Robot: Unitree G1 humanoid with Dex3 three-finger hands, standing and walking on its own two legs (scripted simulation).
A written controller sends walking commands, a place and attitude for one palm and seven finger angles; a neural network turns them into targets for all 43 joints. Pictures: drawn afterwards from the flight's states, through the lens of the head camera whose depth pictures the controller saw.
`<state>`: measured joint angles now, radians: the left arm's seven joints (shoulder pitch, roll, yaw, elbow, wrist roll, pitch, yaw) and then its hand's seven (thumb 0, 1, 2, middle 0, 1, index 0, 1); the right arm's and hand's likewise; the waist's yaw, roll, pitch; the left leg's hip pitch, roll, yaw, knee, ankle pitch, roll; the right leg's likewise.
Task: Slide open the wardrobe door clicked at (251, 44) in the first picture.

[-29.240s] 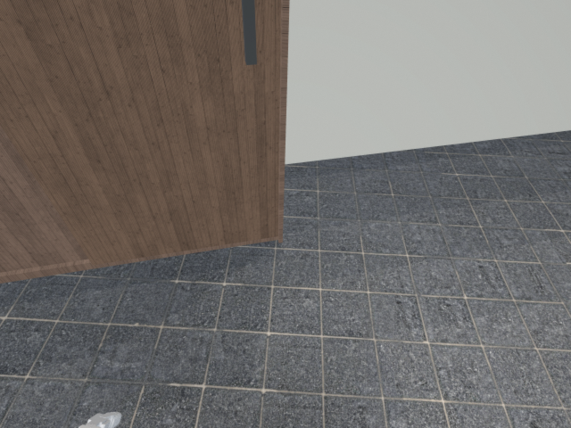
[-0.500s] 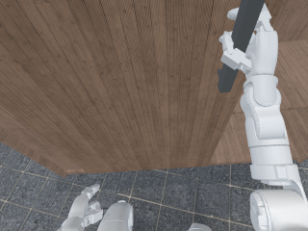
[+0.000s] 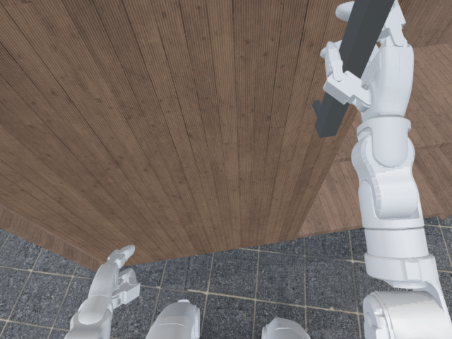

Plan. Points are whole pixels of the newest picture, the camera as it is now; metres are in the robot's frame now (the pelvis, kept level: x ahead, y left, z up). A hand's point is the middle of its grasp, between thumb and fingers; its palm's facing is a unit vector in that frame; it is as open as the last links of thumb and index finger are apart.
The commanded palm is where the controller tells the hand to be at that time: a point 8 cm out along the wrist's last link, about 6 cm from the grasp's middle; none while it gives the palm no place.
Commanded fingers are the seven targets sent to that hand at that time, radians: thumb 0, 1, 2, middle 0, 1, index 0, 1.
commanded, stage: step sideways, sliding the door along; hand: right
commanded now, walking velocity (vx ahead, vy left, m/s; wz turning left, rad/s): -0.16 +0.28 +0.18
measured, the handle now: (346, 43) +0.44 -0.18 +0.24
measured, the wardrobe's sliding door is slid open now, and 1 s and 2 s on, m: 0.68 0.68 0.67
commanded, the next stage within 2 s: stop walking and hold the door there in 0.08 s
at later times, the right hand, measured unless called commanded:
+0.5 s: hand (336, 74) +0.41 -0.16 +0.22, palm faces +0.45 +0.86 -0.26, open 6.8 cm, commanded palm +0.36 -0.21 +0.18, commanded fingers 0.00 -0.90 -0.90 0.45 1.40 0.45 1.40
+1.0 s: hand (334, 75) +0.40 -0.16 +0.22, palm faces +0.32 +0.93 -0.16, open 6.5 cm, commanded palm +0.37 -0.20 +0.18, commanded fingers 0.00 -0.90 -0.90 0.45 1.40 0.45 1.40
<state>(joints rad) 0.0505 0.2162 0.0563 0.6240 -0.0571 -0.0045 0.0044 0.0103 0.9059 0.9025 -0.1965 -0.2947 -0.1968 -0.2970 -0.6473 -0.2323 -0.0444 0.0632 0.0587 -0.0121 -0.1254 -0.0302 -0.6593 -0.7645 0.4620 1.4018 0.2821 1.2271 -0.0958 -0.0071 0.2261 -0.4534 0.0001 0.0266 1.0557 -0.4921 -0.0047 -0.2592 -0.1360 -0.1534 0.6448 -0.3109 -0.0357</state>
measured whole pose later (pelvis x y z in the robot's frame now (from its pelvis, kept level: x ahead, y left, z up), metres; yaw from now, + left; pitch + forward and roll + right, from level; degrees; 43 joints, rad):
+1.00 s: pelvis -0.04 +0.07 +0.01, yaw +13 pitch +0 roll +2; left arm 0.33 0.19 -0.05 0.72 -0.03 -0.05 0.07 0.01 0.90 0.90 -0.20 -0.30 -0.20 -0.30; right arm -0.46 -0.55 -0.39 0.45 0.04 -0.11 -0.12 -0.14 -0.63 -0.76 0.46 1.40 0.25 1.36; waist 0.04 0.01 -0.04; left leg -0.17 -0.01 0.04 0.43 -0.30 -0.01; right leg -0.31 -0.06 -0.13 0.50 -0.20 -0.04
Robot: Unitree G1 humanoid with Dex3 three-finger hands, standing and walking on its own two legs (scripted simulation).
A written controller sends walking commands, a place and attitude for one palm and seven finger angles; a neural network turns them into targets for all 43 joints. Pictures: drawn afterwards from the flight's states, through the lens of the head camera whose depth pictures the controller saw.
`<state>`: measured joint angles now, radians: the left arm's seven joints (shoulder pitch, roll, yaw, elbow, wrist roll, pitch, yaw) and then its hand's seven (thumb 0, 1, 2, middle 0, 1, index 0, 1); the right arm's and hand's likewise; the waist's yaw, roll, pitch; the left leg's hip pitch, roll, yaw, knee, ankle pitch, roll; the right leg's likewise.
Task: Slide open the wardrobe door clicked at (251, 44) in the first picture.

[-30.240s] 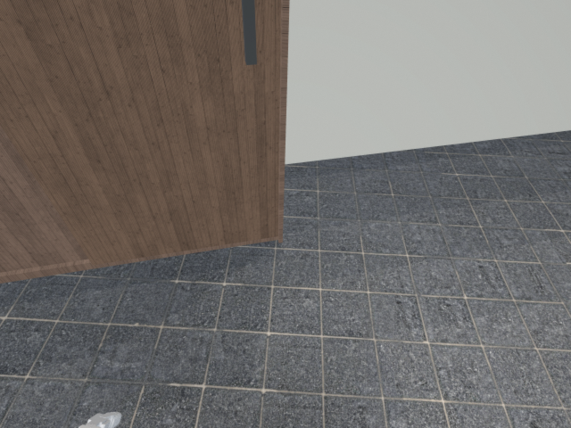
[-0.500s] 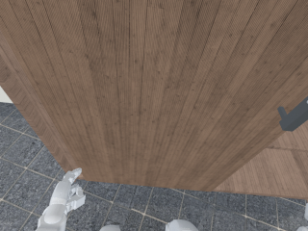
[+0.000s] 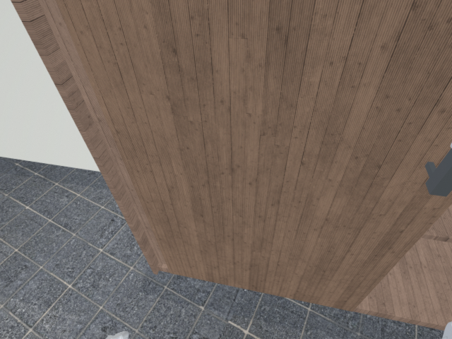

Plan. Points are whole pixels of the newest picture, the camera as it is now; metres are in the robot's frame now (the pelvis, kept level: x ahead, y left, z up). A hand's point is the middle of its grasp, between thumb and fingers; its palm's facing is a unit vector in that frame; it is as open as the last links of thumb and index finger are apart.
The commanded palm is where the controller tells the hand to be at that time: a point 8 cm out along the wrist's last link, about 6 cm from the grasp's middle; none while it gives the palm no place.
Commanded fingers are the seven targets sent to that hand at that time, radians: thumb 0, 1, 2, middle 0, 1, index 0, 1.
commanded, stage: stop walking and hold the door there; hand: right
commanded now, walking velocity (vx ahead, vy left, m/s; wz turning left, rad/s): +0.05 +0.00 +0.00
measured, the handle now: out of the picture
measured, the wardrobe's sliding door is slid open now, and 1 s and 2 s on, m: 0.68 0.67 0.67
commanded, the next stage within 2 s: loosen the grip on the handle in 1.98 s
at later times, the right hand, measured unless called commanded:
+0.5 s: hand out of the picture +0.38 -0.32 +0.21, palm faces +0.55 +0.81 -0.19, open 6.3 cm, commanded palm +0.33 -0.35 +0.18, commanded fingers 0.00 -0.90 -0.90 0.45 1.40 0.45 1.40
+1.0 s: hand out of the picture +0.37 -0.32 +0.21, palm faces +0.36 +0.93 -0.11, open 6.0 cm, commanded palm +0.34 -0.35 +0.18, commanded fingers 0.00 -0.90 -0.90 0.45 1.40 0.45 1.40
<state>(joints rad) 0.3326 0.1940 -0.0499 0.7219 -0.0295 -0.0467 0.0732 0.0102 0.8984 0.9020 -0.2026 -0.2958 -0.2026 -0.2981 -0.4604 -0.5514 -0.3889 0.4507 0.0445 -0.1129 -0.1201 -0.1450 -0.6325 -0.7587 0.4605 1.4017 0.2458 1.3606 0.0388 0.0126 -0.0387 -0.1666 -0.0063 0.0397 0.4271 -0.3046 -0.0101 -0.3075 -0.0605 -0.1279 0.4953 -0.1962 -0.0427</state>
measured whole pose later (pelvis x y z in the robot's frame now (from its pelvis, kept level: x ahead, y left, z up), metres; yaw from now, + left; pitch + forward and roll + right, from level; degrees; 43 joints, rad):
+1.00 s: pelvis -0.06 -0.08 +0.00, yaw -2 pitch +0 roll +2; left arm 0.17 0.16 -0.05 0.67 -0.04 -0.06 0.06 0.01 0.90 0.90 -0.20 -0.30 -0.20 -0.30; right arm -0.75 -0.42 -0.24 0.53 0.05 -0.11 -0.10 -0.18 -0.69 -0.78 0.46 1.40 0.26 1.40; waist 0.01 0.02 0.11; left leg -0.38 -0.01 0.04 0.85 -0.44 -0.03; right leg -0.33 -0.05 -0.10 0.50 -0.16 -0.04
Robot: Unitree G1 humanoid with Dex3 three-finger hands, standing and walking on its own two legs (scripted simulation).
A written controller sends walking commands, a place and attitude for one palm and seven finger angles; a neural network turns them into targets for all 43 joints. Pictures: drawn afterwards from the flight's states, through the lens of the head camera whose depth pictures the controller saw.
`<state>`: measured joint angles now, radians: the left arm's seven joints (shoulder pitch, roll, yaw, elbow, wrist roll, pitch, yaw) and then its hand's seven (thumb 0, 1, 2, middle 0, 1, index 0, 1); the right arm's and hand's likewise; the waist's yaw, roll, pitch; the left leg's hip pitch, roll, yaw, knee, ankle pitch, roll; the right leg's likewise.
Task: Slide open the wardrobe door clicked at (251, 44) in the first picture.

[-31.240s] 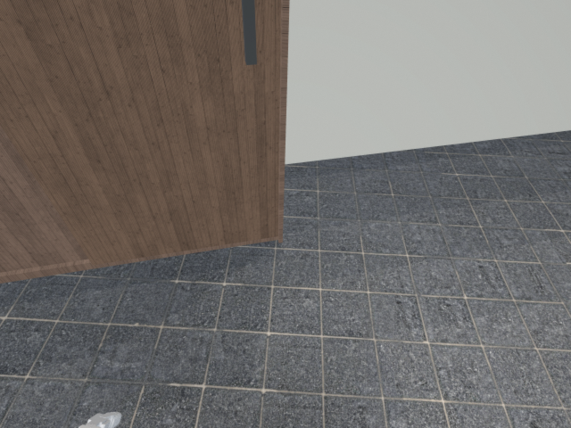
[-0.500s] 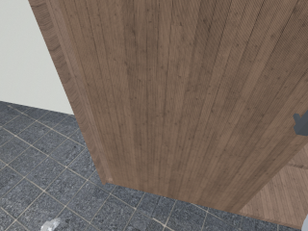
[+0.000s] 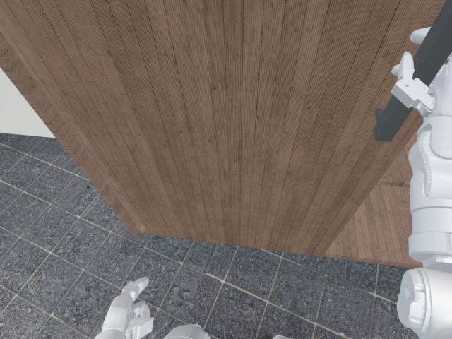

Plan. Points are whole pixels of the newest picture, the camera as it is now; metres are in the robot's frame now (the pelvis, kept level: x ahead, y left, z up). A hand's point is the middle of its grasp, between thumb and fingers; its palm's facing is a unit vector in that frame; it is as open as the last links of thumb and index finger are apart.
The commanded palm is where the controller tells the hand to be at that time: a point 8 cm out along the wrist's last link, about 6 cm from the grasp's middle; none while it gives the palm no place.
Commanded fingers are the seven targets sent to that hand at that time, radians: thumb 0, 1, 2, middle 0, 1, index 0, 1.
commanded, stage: stop walking and hold the door there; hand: right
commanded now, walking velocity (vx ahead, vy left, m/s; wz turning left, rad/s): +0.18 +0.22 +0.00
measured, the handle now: (421, 55) +0.48 -0.26 +0.24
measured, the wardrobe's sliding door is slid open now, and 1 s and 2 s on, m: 0.67 0.67 0.67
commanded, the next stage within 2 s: loosen the grip on the handle in 0.98 s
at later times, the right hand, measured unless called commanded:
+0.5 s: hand (403, 83) +0.44 -0.23 +0.22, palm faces +0.33 +0.93 -0.12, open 6.0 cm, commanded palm +0.41 -0.26 +0.18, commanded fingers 0.00 -0.90 -0.90 0.45 1.40 0.45 1.40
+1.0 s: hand (402, 85) +0.44 -0.23 +0.22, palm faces +0.31 +0.94 -0.14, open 6.2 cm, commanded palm +0.41 -0.26 +0.18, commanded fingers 0.00 -0.90 -0.90 0.45 1.40 0.45 1.40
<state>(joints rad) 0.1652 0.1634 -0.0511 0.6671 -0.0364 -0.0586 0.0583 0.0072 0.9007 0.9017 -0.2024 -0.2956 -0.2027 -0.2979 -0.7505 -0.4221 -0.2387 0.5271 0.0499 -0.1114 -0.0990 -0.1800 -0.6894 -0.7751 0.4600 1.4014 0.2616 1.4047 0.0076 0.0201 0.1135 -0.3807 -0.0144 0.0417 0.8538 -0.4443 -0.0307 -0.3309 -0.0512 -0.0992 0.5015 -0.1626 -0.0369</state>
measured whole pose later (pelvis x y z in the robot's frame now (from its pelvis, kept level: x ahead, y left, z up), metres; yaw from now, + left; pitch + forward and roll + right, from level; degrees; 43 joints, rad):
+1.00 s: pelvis -0.01 +0.00 +0.00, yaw +2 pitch +1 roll +2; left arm 0.27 0.24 -0.04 0.71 -0.04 -0.02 0.10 0.01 0.90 0.90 -0.21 -0.30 -0.21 -0.30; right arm -0.77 -0.46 -0.25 0.76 0.06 -0.14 -0.09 -0.13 -0.70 -0.77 0.46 1.40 0.22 1.37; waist 0.02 -0.03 0.01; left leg -0.16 -0.02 0.03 0.45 -0.30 -0.01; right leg -0.37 -0.08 -0.14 0.51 -0.15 -0.03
